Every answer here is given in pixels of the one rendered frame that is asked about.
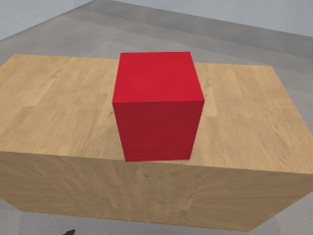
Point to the carton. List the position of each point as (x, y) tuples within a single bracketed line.
[(157, 103)]

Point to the pedestal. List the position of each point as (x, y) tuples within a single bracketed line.
[(61, 153)]

